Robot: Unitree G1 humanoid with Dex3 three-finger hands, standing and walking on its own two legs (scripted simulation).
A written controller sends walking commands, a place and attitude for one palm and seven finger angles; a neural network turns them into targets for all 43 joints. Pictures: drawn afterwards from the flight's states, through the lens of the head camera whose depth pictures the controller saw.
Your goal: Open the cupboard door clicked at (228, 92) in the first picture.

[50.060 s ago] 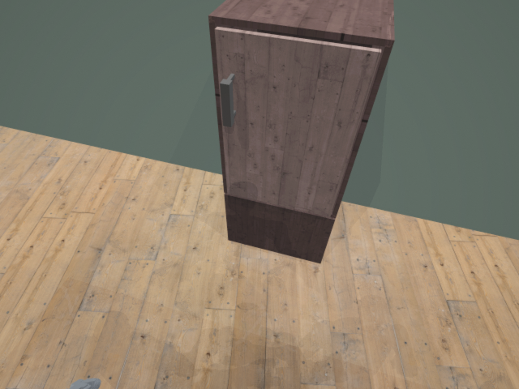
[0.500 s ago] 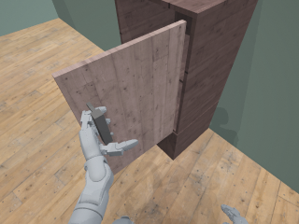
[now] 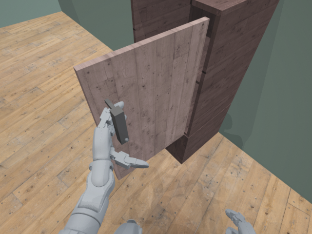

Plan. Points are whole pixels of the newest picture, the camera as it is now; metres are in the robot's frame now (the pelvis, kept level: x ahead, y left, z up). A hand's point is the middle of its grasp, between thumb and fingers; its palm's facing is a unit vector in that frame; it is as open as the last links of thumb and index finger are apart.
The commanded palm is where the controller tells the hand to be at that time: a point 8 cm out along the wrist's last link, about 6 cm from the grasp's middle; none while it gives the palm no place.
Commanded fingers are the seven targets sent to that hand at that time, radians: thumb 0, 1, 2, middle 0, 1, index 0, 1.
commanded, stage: slide the hand sideways off the handle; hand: left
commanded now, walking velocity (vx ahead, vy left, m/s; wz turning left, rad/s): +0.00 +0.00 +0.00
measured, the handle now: (116, 121) +0.39 +0.13 +0.07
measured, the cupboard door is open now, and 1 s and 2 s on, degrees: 87 88 88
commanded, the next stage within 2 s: draw the hand back to the body in 1.08 s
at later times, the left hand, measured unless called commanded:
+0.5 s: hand (117, 156) +0.29 +0.11 +0.06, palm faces -0.04 -1.00 -0.02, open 16.3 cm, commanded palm +0.27 +0.17 +0.06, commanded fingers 0.00 -0.50 0.30 -0.15 -0.30 -0.15 -0.30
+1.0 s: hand (92, 172) +0.25 +0.16 +0.06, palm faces +0.01 -1.00 -0.05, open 16.3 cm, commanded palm +0.22 +0.22 +0.06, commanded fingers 0.00 -0.50 0.30 -0.15 -0.30 -0.15 -0.30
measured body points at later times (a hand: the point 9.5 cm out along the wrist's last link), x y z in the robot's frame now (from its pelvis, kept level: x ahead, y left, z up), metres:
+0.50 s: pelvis +0.00 +0.01 +0.00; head +0.04 +0.01 +0.45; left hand +0.29 +0.17 +0.06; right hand +0.16 -0.22 -0.09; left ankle +0.07 +0.11 -0.68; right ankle -0.02 -0.10 -0.68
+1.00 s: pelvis +0.02 -0.01 +0.00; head +0.06 -0.02 +0.45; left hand +0.24 +0.22 +0.07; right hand +0.20 -0.25 -0.09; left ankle +0.07 +0.11 -0.68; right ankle -0.02 -0.10 -0.68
